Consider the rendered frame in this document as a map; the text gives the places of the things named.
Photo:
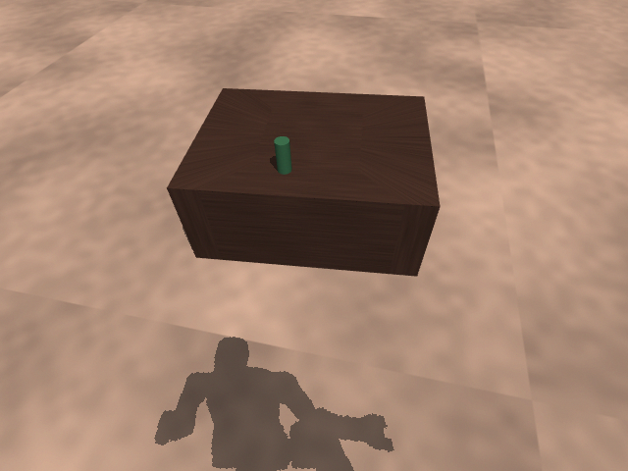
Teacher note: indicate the can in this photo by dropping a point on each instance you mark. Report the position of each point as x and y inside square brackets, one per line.
[283, 158]

